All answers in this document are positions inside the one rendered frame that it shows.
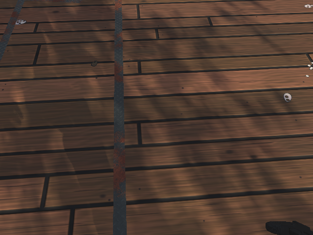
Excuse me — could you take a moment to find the right robot hand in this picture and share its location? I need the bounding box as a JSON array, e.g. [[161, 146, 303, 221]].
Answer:
[[265, 220, 313, 235]]

